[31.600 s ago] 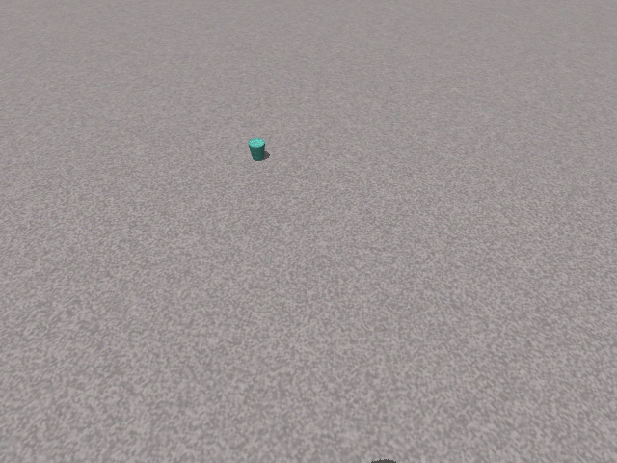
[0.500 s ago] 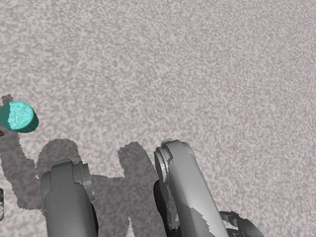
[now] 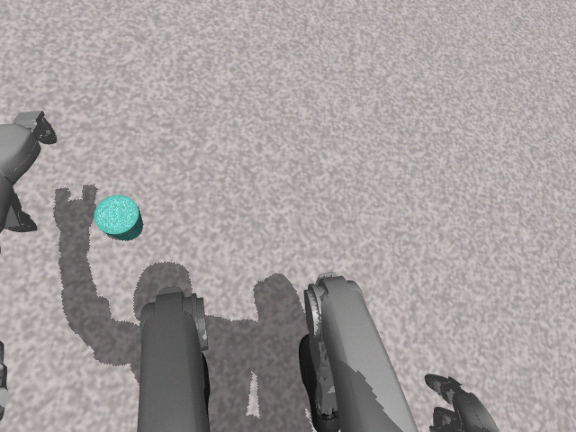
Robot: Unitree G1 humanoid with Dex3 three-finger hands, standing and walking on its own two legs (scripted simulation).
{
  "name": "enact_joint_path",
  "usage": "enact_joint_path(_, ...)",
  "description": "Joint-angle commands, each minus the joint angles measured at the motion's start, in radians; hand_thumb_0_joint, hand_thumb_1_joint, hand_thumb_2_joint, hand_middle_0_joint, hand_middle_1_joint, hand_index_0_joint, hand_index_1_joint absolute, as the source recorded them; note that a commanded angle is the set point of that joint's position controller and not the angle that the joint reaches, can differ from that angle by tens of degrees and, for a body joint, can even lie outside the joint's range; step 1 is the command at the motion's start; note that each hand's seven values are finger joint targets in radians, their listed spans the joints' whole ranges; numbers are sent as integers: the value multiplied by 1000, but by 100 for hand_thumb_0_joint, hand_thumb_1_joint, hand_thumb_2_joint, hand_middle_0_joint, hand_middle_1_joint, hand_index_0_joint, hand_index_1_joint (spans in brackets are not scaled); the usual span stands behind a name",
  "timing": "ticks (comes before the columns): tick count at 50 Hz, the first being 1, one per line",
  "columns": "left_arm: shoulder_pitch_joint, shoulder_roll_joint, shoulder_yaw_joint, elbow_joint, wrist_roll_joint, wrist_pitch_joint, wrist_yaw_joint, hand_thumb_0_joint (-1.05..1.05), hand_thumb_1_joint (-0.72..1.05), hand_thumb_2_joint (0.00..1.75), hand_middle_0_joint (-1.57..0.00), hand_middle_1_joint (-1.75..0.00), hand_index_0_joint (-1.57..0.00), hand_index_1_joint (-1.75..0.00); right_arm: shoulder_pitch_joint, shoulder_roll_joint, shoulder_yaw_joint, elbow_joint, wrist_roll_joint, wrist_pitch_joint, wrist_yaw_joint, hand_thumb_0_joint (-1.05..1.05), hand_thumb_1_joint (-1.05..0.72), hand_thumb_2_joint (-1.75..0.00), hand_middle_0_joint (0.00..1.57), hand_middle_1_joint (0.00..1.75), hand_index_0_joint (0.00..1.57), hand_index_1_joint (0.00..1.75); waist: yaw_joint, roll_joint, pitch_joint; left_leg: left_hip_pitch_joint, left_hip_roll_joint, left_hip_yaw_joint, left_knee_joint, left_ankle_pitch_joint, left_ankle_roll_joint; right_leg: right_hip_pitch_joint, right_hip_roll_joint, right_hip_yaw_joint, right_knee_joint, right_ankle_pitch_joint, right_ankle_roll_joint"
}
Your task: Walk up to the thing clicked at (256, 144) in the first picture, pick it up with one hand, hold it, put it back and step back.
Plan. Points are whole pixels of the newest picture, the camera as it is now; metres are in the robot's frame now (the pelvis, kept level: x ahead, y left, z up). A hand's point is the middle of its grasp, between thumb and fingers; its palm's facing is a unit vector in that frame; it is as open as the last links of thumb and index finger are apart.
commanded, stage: go down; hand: left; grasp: from above
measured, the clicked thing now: (122, 221) +0.51 +0.28 -0.39
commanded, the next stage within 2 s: approach in 1.80 s
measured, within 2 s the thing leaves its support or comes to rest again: neither
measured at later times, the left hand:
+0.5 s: hand out of the picture +0.45 +0.33 +0.01, palm faces -0.43 -0.05 -0.90, open 13.2 cm
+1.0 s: hand out of the picture +0.46 +0.34 +0.04, palm faces -0.42 -0.04 -0.91, open 13.4 cm
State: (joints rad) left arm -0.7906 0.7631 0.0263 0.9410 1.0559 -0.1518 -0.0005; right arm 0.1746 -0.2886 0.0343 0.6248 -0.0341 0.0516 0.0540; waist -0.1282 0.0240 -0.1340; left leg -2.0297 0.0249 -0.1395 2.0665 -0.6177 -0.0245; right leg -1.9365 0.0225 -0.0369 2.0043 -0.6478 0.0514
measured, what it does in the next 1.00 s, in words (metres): rises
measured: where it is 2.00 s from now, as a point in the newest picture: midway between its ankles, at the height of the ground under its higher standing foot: (260, 410)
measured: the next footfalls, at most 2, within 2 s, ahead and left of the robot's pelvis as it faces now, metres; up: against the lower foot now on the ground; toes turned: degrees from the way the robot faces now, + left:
none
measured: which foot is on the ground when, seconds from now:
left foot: down 0.00-1.00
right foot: down 0.00-1.00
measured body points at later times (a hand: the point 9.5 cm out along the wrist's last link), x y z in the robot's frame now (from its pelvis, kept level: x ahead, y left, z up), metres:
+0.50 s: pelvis +0.01 +0.01 +0.07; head +0.19 +0.06 +0.48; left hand +0.47 +0.33 +0.06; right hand +0.09 -0.26 -0.04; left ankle +0.10 +0.13 -0.40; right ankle +0.10 -0.14 -0.40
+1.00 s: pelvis +0.02 +0.01 +0.12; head +0.20 +0.07 +0.53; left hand +0.47 +0.34 +0.09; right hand +0.10 -0.25 +0.00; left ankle +0.10 +0.13 -0.40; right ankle +0.10 -0.14 -0.40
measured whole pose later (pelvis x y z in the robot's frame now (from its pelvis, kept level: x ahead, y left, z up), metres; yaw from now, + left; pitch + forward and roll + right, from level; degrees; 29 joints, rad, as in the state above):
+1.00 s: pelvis +0.02 +0.01 +0.12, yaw +1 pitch +31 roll -7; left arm -0.75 0.72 0.03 1.05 1.12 -0.18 0.08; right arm 0.21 -0.25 0.02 0.70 -0.02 0.04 0.02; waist -0.15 0.03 -0.16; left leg -1.66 0.05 -0.10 1.69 -0.58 0.00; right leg -1.56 0.02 -0.03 1.61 -0.59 0.05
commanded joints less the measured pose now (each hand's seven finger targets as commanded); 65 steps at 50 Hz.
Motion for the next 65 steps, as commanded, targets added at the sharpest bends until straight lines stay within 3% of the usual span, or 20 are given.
enact_joint_path(1, -317, 288, 83, -189, -25, 8, 14, 0, -40, 87, -15, -102, -17, -100, 171, -195, -77, -36, 11, -13, -28, 0, -92, -90, 20, 30, 20, 30, -3, 207, -625, 545, -3, 68, -333, 38, 56, 311, 26, -64, -277, 112, -83)
enact_joint_path(7, -299, 295, 92, -198, -26, -9, -2, 0, -37, 85, -16, -103, -19, -100, 179, -179, -70, -33, 15, -14, -45, 0, -91, -90, 20, 30, 20, 30, -6, 197, -636, 598, -5, 79, -374, 90, 58, 382, 26, -53, -334, 149, -83)
enact_joint_path(9, -281, 292, 90, -164, -20, -17, -1, 0, -38, 84, -13, -105, -17, -101, 180, -174, -67, -24, 13, -15, -50, 0, -91, -90, 20, 30, 20, 30, -5, 189, -600, 604, -3, 78, -389, 90, 58, 381, 26, -54, -352, 147, -82)
enact_joint_path(12, -291, 313, 110, -172, -17, -30, 9, 0, -38, 85, -14, -105, -17, -101, 169, -177, -67, -29, 16, -18, -53, 0, -91, -90, 20, 30, 20, 30, -1, 214, -587, 630, 3, 58, -450, 28, 54, 389, 25, -59, -364, 109, -82)
enact_joint_path(16, -285, 286, 93, -139, -12, -37, 22, 0, -37, 84, -14, -104, -18, -100, 171, -171, -64, -22, 17, -25, -59, 0, -91, -90, 20, 30, 20, 30, -10, 207, -560, 660, 4, 58, -487, 6, 53, 408, 26, -57, -406, 91, -81)
enact_joint_path(22, -298, 269, 82, -133, 0, -45, 35, 0, -38, 87, -15, -104, -18, -101, 186, -164, -74, 3, 14, -32, -61, 0, -91, -90, 20, 30, 20, 30, -18, 199, -592, 727, -1, 78, -495, 102, 51, 460, 22, -44, -464, 150, -82)
enact_joint_path(25, -289, 299, 107, -129, 7, -50, 49, 0, -38, 86, -13, -107, -16, -103, 183, -162, -76, 9, 12, -33, -60, 0, -91, -90, 20, 30, 20, 30, -4, 194, -605, 744, -3, 82, -505, 125, 51, 488, 22, -41, -485, 160, -82)
enact_joint_path(28, -290, 267, 88, -103, 12, -50, 58, 0, -38, 85, -13, -106, -17, -102, 181, -160, -78, 16, 11, -32, -55, 0, -91, -90, 20, 30, 20, 30, -15, 193, -593, 772, 0, 82, -517, 155, 51, 494, 22, -41, -501, 180, -83)
enact_joint_path(29, -307, 283, 94, -111, 16, -54, 62, 0, -39, 85, -12, -106, -16, -102, 179, -161, -80, 17, 11, -34, -56, 0, -91, -90, 20, 30, 20, 30, -15, 201, -596, 775, -1, 81, -527, 144, 49, 503, 22, -40, -507, 174, -83)
enact_joint_path(32, -286, 277, 96, -93, 28, -52, 76, 0, -38, 83, -12, -107, -16, -103, 181, -161, -86, 19, 11, -31, -51, 0, -91, -90, 20, 30, 20, 30, -3, 212, -600, 822, 1, 73, -559, 161, 45, 517, 22, -44, -518, 182, -85)
enact_joint_path(35, -311, 251, 81, -83, 33, -44, 88, 0, -38, 85, -12, -108, -16, -104, 181, -161, -89, 27, 11, -29, -47, 0, -91, -90, 20, 30, 20, 30, -16, 215, -595, 849, 6, 70, -567, 192, 43, 513, 22, -45, -526, 202, -85)
enact_joint_path(42, -317, 247, 74, -55, 43, -36, 111, 0, -42, 86, -9, -109, -13, -105, 174, -161, -92, 27, 12, -30, -46, 0, -91, -90, 20, 30, 20, 30, -18, 215, -555, 854, 8, 58, -627, 108, 38, 538, 22, -45, -570, 148, -84)
enact_joint_path(45, -305, 231, 67, -51, 44, -33, 115, 0, -43, 87, -9, -110, -12, -106, 183, -158, -93, 31, 11, -30, -45, 0, -91, -90, 20, 30, 20, 30, -22, 202, -580, 864, 5, 73, -609, 172, 44, 563, 24, -39, -580, 192, -84)
enact_joint_path(48, -286, 249, 82, -58, 50, -31, 118, 0, -42, 87, -10, -110, -13, -106, 188, -159, -94, 33, 11, -29, -43, 0, -91, -90, 20, 30, 20, 30, -8, 219, -602, 898, 6, 67, -622, 217, 40, 578, 25, -41, -577, 218, -87)
enact_joint_path(53, -281, 236, 78, -50, 47, -24, 127, 0, -42, 85, -8, -112, -13, -107, 194, -152, -93, 35, 11, -25, -38, 0, -91, -90, 20, 30, 20, 30, -15, 201, -588, 898, 6, 79, -620, 250, 46, 609, 28, -37, -601, 247, -85)
enact_joint_path(54, -293, 263, 97, -67, 48, -25, 129, 0, -43, 86, -7, -112, -12, -107, 194, -155, -95, 32, 11, -25, -37, 0, -91, -90, 20, 30, 20, 30, -6, 202, -602, 903, 6, 74, -631, 237, 44, 616, 27, -37, -604, 236, -85)
enact_joint_path(58, -285, 216, 69, -46, 47, -22, 128, 0, -42, 85, -9, -110, -13, -105, 188, -158, -99, 31, 13, -23, -36, 0, -91, -90, 20, 30, 20, 30, -12, 228, -569, 954, 18, 40, -675, 212, 33, 569, 27, -47, -599, 204, -88)
enact_joint_path(60, -300, 232, 78, -58, 56, -22, 135, 0, -43, 87, -9, -109, -12, -105, 193, -161, -101, 33, 14, -22, -38, 0, -91, -90, 20, 30, 20, 30, -6, 240, -575, 979, 21, 27, -692, 200, 29, 567, 27, -48, -601, 195, -89)
enact_joint_path(65, -296, 221, 71, -46, 53, -22, 141, 0, -45, 87, -8, -110, -12, -106, 197, -151, -95, 39, 14, -25, -41, 0, -91, -90, 20, 30, 20, 30, -18, 219, -557, 951, 12, 53, -683, 203, 36, 606, 27, -36, -634, 206, -86)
